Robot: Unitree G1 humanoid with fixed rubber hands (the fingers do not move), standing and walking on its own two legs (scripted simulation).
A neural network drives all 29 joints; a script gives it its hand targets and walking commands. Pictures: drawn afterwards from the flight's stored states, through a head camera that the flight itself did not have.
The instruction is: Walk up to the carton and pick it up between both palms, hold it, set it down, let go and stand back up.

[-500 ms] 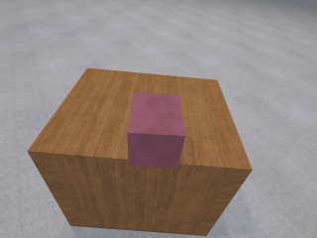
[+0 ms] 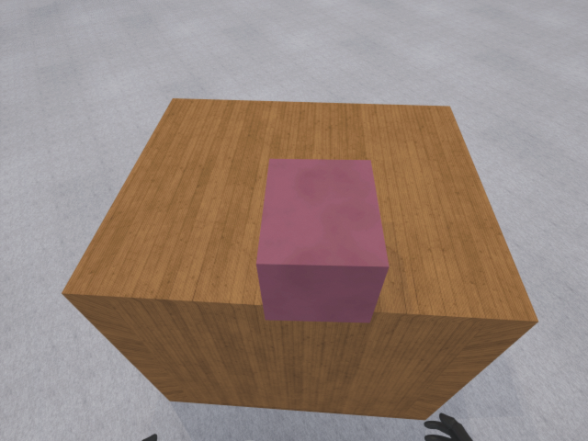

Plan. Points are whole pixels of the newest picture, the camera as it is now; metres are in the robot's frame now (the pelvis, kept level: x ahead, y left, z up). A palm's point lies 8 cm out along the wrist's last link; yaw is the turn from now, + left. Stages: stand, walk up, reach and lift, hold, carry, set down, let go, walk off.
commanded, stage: walk up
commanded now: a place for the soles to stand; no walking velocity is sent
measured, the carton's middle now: (318, 239) +0.44 -0.02 +0.01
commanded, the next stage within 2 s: none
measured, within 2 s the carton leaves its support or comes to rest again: neither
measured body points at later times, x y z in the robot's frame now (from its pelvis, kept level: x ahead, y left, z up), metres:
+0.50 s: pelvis -0.01 +0.00 +0.00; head +0.04 +0.01 +0.45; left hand +0.18 +0.18 -0.12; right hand +0.10 -0.23 -0.10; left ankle +0.07 +0.11 -0.72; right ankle -0.01 -0.11 -0.72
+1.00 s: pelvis +0.01 -0.03 +0.02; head +0.01 -0.02 +0.47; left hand +0.13 +0.18 -0.11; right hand +0.12 -0.24 -0.09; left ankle +0.07 +0.11 -0.72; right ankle -0.01 -0.11 -0.72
